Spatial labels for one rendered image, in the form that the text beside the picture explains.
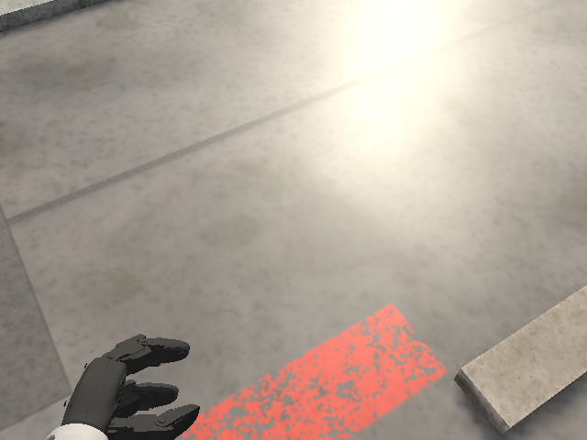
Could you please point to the robot left hand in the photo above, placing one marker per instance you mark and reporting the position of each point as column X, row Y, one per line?
column 104, row 399

